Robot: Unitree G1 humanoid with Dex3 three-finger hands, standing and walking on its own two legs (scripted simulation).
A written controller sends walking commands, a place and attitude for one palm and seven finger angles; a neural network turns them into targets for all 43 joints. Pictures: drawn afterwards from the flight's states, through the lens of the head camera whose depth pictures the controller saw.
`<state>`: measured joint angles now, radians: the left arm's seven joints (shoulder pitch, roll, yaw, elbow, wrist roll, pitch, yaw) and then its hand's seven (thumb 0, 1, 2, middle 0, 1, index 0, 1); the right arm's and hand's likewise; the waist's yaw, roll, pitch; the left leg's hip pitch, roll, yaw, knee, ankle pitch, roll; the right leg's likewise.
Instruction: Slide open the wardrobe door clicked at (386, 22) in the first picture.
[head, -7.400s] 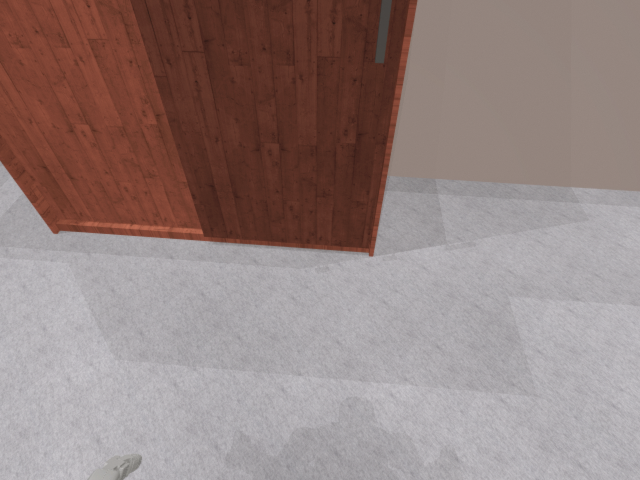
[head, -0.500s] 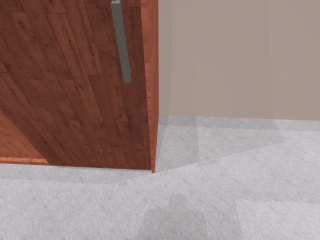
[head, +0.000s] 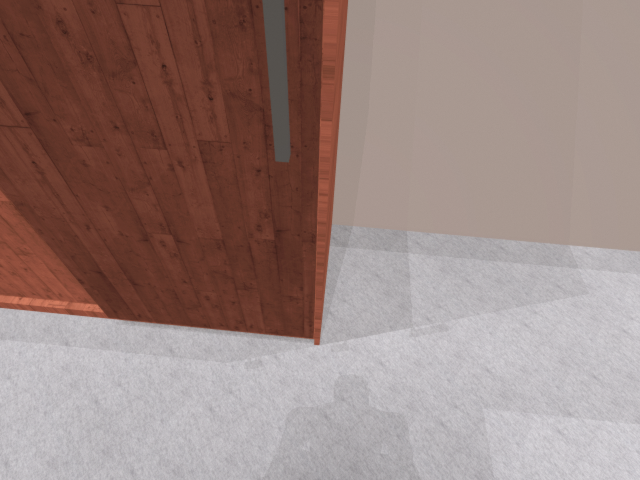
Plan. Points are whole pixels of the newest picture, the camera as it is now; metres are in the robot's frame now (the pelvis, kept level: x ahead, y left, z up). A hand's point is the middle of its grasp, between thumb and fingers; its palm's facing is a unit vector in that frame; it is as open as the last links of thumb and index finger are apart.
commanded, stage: shuffle to correct the standing spot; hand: right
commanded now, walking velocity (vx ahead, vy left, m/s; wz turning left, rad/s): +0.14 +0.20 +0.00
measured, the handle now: (280, 80) +0.60 +0.11 +0.19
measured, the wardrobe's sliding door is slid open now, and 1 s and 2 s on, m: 0.00 0.00 0.00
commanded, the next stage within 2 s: come to a stop and stand still in 1.10 s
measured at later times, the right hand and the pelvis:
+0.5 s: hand out of the picture +0.10 -0.10 -0.19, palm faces +0.10 +0.99 -0.12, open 7.3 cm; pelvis +0.12 +0.07 +0.00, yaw -1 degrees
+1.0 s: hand (311, 443) +0.20 +0.03 -0.17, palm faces +0.07 +0.98 -0.19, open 7.3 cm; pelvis +0.18 +0.21 +0.00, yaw -3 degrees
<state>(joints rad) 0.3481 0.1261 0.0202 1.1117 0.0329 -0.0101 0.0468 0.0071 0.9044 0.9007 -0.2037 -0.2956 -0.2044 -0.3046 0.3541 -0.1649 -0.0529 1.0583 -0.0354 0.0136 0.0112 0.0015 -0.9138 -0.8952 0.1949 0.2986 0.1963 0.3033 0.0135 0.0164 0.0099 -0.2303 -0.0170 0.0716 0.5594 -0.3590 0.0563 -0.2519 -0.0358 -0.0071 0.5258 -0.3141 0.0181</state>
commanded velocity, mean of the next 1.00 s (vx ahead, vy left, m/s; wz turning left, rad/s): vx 0.03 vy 0.20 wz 0.00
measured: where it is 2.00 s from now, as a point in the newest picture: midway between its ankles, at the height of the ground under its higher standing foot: outside the picture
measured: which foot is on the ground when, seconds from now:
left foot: down 0.00-0.38, up 0.40-0.78, down 0.80-1.00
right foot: down 0.00-0.00, up 0.02-0.34, down 0.36-0.80, up 0.82-1.00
